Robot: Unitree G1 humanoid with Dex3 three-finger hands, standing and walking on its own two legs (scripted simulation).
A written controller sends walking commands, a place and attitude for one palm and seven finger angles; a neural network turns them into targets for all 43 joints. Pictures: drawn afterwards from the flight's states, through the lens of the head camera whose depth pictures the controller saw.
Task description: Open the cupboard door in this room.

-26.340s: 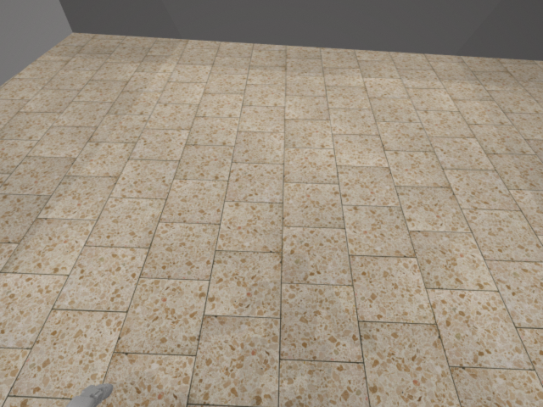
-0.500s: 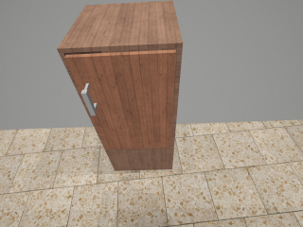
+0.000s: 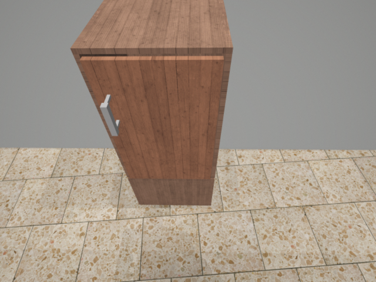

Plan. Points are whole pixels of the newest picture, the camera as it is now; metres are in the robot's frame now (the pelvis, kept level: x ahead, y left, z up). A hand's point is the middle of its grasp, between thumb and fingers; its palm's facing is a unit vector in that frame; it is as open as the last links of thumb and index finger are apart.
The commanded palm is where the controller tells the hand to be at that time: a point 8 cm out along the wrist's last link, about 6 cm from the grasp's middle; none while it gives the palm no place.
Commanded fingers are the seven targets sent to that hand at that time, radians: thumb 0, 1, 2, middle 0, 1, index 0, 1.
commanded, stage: shuffle to correct the standing spot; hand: left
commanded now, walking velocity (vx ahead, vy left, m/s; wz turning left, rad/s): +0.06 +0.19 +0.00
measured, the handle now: (111, 115) +0.55 +0.27 -0.01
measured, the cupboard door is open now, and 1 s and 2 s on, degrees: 0 0 0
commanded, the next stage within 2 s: come to a stop and stand still in 0.04 s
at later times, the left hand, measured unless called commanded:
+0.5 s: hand out of the picture +0.07 +0.19 -0.17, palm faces +0.01 -0.97 -0.23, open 7.3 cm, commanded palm none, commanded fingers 0.00 0.90 0.90 -0.20 -0.30 -0.20 -0.30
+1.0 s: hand out of the picture +0.03 +0.17 -0.17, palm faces +0.03 -0.98 -0.21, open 7.3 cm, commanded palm none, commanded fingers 0.00 0.90 0.90 -0.20 -0.30 -0.20 -0.30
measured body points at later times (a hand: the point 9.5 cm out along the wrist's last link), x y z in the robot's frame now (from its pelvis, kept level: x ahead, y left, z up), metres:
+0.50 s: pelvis +0.03 +0.01 +0.00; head +0.05 +0.00 +0.44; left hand +0.07 +0.25 -0.16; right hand +0.02 -0.20 -0.17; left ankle -0.07 +0.13 -0.73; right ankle +0.00 -0.12 -0.73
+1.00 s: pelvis +0.01 -0.01 +0.00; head +0.02 -0.01 +0.45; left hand +0.03 +0.22 -0.15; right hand +0.00 -0.22 -0.16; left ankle -0.07 +0.13 -0.73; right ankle +0.00 -0.12 -0.73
